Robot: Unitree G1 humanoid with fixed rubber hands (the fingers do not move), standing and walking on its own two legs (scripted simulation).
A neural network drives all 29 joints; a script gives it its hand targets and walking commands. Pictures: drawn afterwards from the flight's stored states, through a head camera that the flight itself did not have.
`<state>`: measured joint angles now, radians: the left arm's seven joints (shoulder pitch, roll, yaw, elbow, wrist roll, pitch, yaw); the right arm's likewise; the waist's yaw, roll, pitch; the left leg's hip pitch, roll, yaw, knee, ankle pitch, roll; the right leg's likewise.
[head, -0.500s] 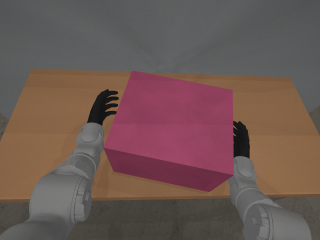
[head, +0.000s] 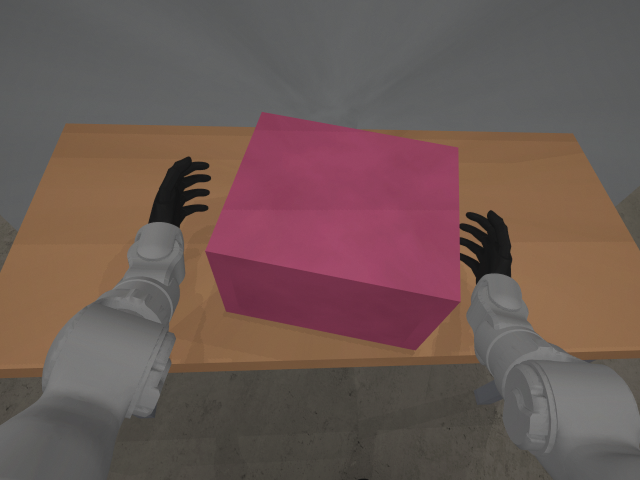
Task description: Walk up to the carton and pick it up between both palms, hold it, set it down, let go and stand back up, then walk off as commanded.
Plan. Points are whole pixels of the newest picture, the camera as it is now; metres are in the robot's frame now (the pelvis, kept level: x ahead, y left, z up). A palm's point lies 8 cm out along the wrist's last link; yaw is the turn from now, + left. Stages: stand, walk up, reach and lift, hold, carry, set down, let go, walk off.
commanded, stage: set down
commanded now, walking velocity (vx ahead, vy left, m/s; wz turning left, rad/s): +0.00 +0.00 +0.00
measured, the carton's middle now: (339, 231) +0.46 -0.02 -0.02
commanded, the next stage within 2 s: none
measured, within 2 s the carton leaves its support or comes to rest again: neither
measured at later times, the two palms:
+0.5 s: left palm (165, 259) +0.40 +0.20 +0.01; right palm (506, 286) +0.37 -0.24 +0.01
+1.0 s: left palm (126, 294) +0.34 +0.23 +0.03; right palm (527, 323) +0.31 -0.24 +0.02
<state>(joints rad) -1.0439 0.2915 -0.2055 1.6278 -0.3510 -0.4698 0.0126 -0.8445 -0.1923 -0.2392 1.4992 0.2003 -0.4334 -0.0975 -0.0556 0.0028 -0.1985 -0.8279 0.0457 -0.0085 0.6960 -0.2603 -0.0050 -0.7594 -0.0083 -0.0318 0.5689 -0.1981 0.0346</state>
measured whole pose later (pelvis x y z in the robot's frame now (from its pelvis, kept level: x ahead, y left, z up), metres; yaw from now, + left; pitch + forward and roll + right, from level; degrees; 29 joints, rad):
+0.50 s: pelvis -0.01 -0.01 +0.00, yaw +0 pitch +22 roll -3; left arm -0.82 0.33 -0.18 1.47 -0.29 -0.47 -0.08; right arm -0.74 -0.20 -0.06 1.41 0.33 -0.49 -0.10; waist -0.06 0.01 -0.23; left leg -0.83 0.05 -0.01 0.70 -0.25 0.00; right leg -0.78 -0.01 -0.03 0.60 -0.21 0.03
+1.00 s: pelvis -0.03 -0.01 +0.00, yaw +1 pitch +14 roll -3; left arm -0.58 0.41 -0.15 1.16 -0.37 -0.34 -0.13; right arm -0.47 -0.20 -0.01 1.01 0.35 -0.31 -0.14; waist -0.06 0.01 -0.19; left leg -0.70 0.04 -0.01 0.70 -0.24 0.00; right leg -0.65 -0.01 -0.03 0.60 -0.20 0.03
